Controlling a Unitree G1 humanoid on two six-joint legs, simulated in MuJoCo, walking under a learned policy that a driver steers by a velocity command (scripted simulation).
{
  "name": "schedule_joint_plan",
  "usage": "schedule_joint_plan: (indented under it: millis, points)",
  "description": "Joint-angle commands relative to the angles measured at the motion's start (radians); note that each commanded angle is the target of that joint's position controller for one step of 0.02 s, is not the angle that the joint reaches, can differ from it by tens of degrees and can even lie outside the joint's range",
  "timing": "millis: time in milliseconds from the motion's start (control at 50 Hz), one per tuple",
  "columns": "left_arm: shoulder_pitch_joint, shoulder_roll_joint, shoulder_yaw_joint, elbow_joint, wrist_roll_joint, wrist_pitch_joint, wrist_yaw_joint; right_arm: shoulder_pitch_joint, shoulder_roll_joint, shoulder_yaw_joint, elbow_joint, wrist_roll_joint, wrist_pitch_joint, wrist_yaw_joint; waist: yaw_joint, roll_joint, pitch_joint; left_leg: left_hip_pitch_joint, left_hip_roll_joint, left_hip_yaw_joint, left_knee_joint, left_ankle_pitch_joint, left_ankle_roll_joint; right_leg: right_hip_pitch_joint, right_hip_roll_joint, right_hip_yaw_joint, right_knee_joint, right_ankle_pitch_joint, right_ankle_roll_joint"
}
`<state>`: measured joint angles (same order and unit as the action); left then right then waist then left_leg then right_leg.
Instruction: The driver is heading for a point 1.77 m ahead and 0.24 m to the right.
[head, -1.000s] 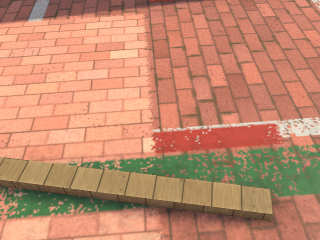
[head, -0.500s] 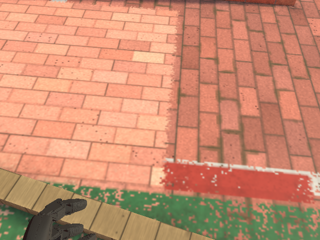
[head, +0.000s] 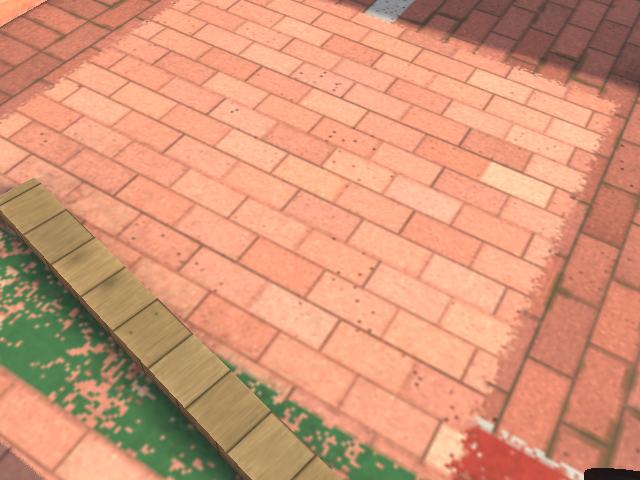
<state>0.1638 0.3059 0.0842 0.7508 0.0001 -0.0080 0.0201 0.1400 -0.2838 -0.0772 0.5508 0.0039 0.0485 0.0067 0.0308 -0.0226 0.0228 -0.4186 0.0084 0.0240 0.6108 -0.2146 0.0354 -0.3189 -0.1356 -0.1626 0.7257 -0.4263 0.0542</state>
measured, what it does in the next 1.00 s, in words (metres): walks ahead: right foot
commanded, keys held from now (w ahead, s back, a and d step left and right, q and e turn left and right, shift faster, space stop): no key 0.54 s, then w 0.46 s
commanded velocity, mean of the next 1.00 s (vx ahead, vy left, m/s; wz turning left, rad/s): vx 0.14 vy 0.00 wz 0.12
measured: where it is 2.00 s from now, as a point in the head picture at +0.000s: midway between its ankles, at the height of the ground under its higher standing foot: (292, 381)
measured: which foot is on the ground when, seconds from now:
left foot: down 0.00-1.00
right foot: up 0.00-0.32, down 0.34-0.82, up 0.84-1.00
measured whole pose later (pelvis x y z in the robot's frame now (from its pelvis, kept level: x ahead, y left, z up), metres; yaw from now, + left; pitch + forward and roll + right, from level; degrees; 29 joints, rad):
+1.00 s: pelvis +0.15 +0.04 +0.02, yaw +4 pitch +1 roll -1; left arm 0.25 0.27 0.06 0.82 -0.04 -0.07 -0.02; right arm 0.43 -0.20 -0.05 0.84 -0.01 -0.06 0.02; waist -0.03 -0.04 -0.03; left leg -0.13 -0.04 0.04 0.40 -0.29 0.06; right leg -0.64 -0.07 0.00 1.44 -0.28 -0.05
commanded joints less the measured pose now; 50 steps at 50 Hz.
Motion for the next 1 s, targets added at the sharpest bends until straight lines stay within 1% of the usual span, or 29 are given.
schedule_joint_plan:
  millis: [20, 40, 80, 160, 200, 260, 300, 320, 340, 360, 380, 400, 540, 580, 600, 640, 680, 740, 780, 800, 820, 840, 860, 880, 900, 920, 940, 980, 1000]
  points:
    - [-0.018, 0.088, 0.009, -0.089, 0.004, -0.014, -0.008, 0.150, -0.202, -0.051, -0.069, -0.037, -0.037, -0.011, -0.105, 0.244, -0.295, 0.425, 0.408, -0.555, -0.215, 0.682, 0.375, -0.374, 0.096, 0.181, 0.606, -0.268, 0.028]
    - [-0.043, 0.104, 0.014, -0.089, -0.022, -0.008, -0.006, 0.115, -0.177, -0.037, -0.053, -0.037, -0.050, -0.006, -0.080, 0.188, -0.233, 0.378, 0.353, -0.451, -0.210, 0.602, 0.322, -0.391, 0.076, 0.197, 0.640, -0.199, 0.013]
    - [-0.043, 0.094, 0.014, -0.068, 0.000, 0.008, 0.012, 0.023, -0.117, -0.019, -0.049, -0.005, -0.051, -0.011, -0.040, 0.117, -0.169, 0.285, 0.253, -0.328, -0.205, 0.451, 0.208, -0.376, 0.050, 0.208, 0.557, -0.071, 0.004]
    - [0.011, 0.051, 0.001, -0.053, -0.002, 0.025, 0.011, -0.041, -0.083, -0.002, -0.046, -0.023, -0.054, -0.019, 0.008, 0.145, -0.169, 0.178, 0.190, -0.226, -0.223, 0.465, 0.190, -0.205, 0.072, 0.181, 0.383, 0.036, 0.017]
    - [-0.016, 0.013, -0.017, -0.060, 0.000, 0.025, 0.010, -0.037, -0.078, -0.003, -0.032, -0.021, -0.051, -0.023, -0.011, 0.154, -0.167, 0.180, 0.182, -0.214, -0.210, 0.439, 0.186, -0.136, 0.072, 0.177, 0.199, 0.024, 0.017]
    - [-0.032, 0.015, -0.021, -0.075, -0.001, 0.030, 0.001, 0.008, -0.069, 0.002, 0.002, -0.020, -0.040, -0.024, -0.042, 0.196, -0.159, 0.194, 0.212, -0.276, -0.208, 0.316, 0.196, -0.061, 0.079, 0.172, 0.003, -0.017, 0.006]
    - [-0.011, 0.001, -0.025, -0.062, 0.000, 0.021, -0.007, -0.008, -0.037, 0.016, 0.016, -0.005, -0.031, -0.022, -0.013, 0.160, -0.123, 0.193, 0.169, -0.275, -0.192, 0.180, 0.142, 0.042, 0.092, 0.162, -0.284, 0.185, -0.020]
    - [0.005, 0.011, -0.025, -0.046, 0.016, 0.018, -0.013, 0.026, -0.042, 0.013, 0.029, -0.006, -0.035, -0.020, -0.021, 0.137, -0.125, 0.150, 0.138, -0.263, -0.183, 0.132, 0.110, 0.138, 0.095, 0.169, -0.325, 0.329, -0.026]
    - [0.041, 0.058, -0.019, -0.049, 0.034, 0.017, -0.013, 0.046, -0.026, 0.016, 0.038, -0.019, -0.040, -0.018, -0.033, 0.067, -0.138, 0.100, 0.094, -0.230, -0.141, 0.033, 0.062, 0.213, 0.014, 0.253, -0.321, 0.467, -0.055]
    - [0.014, 0.090, -0.015, -0.042, 0.032, 0.017, -0.016, 0.118, 0.005, 0.019, 0.049, -0.031, -0.047, -0.005, -0.105, -0.080, -0.123, 0.076, 0.023, -0.154, -0.147, -0.096, 0.019, 0.185, -0.041, 0.269, -0.273, 0.461, -0.108]
    - [-0.028, 0.040, -0.020, -0.046, 0.024, 0.014, -0.023, 0.081, 0.002, 0.023, 0.051, -0.039, -0.047, -0.005, -0.082, -0.146, -0.098, 0.163, 0.008, -0.124, -0.138, -0.070, -0.016, 0.044, -0.033, 0.287, -0.318, 0.222, -0.133]
    - [-0.046, -0.001, -0.032, -0.052, 0.030, 0.008, -0.027, 0.022, -0.024, 0.013, 0.056, -0.035, -0.044, -0.006, -0.058, -0.115, -0.057, 0.186, 0.007, -0.123, -0.126, -0.024, -0.022, 0.003, 0.006, 0.260, -0.333, 0.105, -0.109]
    - [0.038, -0.005, -0.037, -0.016, 0.018, -0.014, -0.011, 0.034, 0.009, 0.005, 0.102, -0.021, -0.038, -0.017, -0.030, -0.009, -0.032, 0.192, 0.018, -0.137, -0.120, 0.093, -0.004, 0.029, 0.046, 0.212, -0.301, 0.172, -0.080]
    - [0.072, 0.014, -0.029, -0.001, 0.014, -0.007, -0.007, 0.061, 0.012, 0.002, 0.130, -0.017, -0.035, -0.021, -0.022, -0.019, -0.040, 0.171, -0.027, -0.085, -0.075, -0.092, -0.004, 0.040, 0.052, 0.222, -0.325, -0.026, -0.105]
    - [0.084, 0.045, -0.018, 0.000, 0.007, -0.002, -0.003, 0.066, 0.007, -0.003, 0.134, -0.012, -0.038, -0.023, -0.015, -0.051, -0.012, 0.111, -0.059, -0.043, -0.019, -0.214, -0.005, 0.037, 0.024, 0.276, -0.361, -0.167, -0.141]
    - [0.123, 0.092, -0.003, 0.004, -0.003, 0.001, 0.008, 0.035, 0.000, -0.008, 0.118, 0.005, -0.059, -0.024, 0.004, -0.119, 0.071, -0.061, -0.056, 0.022, 0.124, -0.248, -0.009, 0.072, -0.137, 0.503, -0.498, -0.395, -0.245]
    - [0.151, 0.112, 0.007, 0.020, -0.008, -0.011, 0.015, -0.013, 0.004, -0.006, 0.104, 0.018, -0.085, -0.021, 0.025, -0.126, 0.140, -0.181, 0.008, -0.017, 0.231, -0.262, 0.005, 0.096, -0.231, 0.629, -0.546, -0.345, -0.307]
    - [0.134, 0.097, 0.008, 0.027, -0.017, -0.021, 0.007, 0.000, 0.006, -0.002, 0.111, 0.020, -0.108, -0.005, 0.014, -0.111, 0.110, -0.156, 0.043, -0.016, 0.140, -0.315, 0.027, 0.159, -0.190, 0.517, -0.519, -0.150, -0.272]
    - [0.077, 0.093, 0.007, 0.028, -0.031, -0.013, -0.005, 0.122, 0.011, -0.010, 0.172, 0.015, -0.115, 0.003, -0.059, -0.099, 0.052, 0.165, -0.020, 0.063, -0.054, -0.060, 0.023, 0.021, -0.098, 0.360, -0.450, -0.007, -0.226]
    - [0.080, 0.080, 0.003, 0.034, -0.025, -0.012, -0.010, 0.209, -0.005, -0.023, 0.214, 0.013, -0.111, 0.005, -0.094, -0.089, 0.015, 0.317, -0.063, 0.087, -0.088, 0.017, 0.012, -0.037, -0.060, 0.309, -0.375, 0.069, -0.209]
    - [0.067, 0.050, -0.008, 0.033, -0.019, -0.019, -0.014, 0.301, -0.043, -0.041, 0.235, 0.015, -0.108, 0.003, -0.141, -0.033, -0.029, 0.441, -0.030, 0.022, -0.119, 0.020, 0.029, -0.092, -0.010, 0.237, -0.209, 0.171, -0.170]
    - [0.051, -0.029, -0.030, 0.002, -0.006, -0.034, -0.019, 0.412, -0.150, -0.065, 0.241, 0.007, -0.110, -0.008, -0.162, 0.239, -0.086, 0.590, 0.213, -0.380, -0.261, -0.045, 0.127, -0.288, 0.112, 0.109, 0.196, 0.093, -0.081]
    - [0.075, -0.017, -0.027, -0.009, -0.029, -0.054, -0.015, 0.472, -0.164, -0.059, 0.242, -0.002, -0.119, 0.002, -0.162, 0.348, -0.148, 0.629, 0.376, -0.765, -0.408, -0.161, 0.273, -0.430, 0.186, 0.200, 0.485, -0.117, -0.055]
    - [0.066, 0.031, -0.013, -0.007, -0.052, -0.072, -0.020, 0.385, -0.110, -0.036, 0.227, -0.008, -0.130, 0.003, -0.126, 0.197, -0.054, 0.593, 0.394, -0.736, -0.416, -0.253, 0.291, -0.553, 0.127, 0.258, 0.658, -0.087, -0.076]
    - [0.043, 0.030, -0.015, -0.003, -0.058, -0.083, -0.027, 0.329, -0.077, -0.023, 0.221, -0.008, -0.132, 0.002, -0.104, 0.127, 0.012, 0.559, 0.359, -0.616, -0.400, -0.237, 0.258, -0.628, 0.092, 0.253, 0.743, -0.001, -0.101]
    - [0.035, 0.013, -0.018, 0.004, -0.044, -0.090, -0.029, 0.293, -0.058, -0.011, 0.221, -0.007, -0.131, 0.005, -0.084, 0.055, 0.030, 0.522, 0.315, -0.511, -0.403, -0.167, 0.220, -0.652, 0.059, 0.243, 0.755, 0.087, -0.118]
    - [0.032, 0.020, -0.013, 0.002, -0.031, -0.092, -0.033, 0.267, -0.032, 0.003, 0.221, -0.012, -0.130, 0.010, -0.059, 0.059, 0.043, 0.481, 0.266, -0.408, -0.405, -0.028, 0.186, -0.632, 0.032, 0.233, 0.722, 0.155, -0.125]
    - [0.073, -0.013, -0.019, 0.015, -0.034, -0.080, -0.051, 0.307, 0.020, 0.021, 0.256, -0.014, -0.116, 0.011, -0.043, 0.128, 0.026, 0.448, 0.211, -0.279, -0.392, 0.137, 0.163, -0.625, 0.019, 0.191, 0.809, 0.181, -0.118]
    - [0.069, -0.017, -0.021, 0.007, -0.037, -0.073, -0.056, 0.319, 0.023, 0.026, 0.264, -0.012, -0.113, 0.008, -0.034, 0.106, 0.031, 0.429, 0.198, -0.240, -0.396, 0.160, 0.161, -0.652, 0.002, 0.189, 0.795, 0.195, -0.111]
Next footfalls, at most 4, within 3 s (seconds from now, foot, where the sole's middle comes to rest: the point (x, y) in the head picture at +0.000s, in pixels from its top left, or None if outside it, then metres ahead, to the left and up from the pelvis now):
0.34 right None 0.06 -0.14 -0.76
1.34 right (356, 436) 0.55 -0.06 -0.76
1.94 left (237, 314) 0.83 0.22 -0.76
2.52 right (340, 226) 1.12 -0.02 -0.76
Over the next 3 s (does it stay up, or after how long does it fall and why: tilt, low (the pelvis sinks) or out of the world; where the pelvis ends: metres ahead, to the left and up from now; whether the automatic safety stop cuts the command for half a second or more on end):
stays up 1.26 0.05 0.00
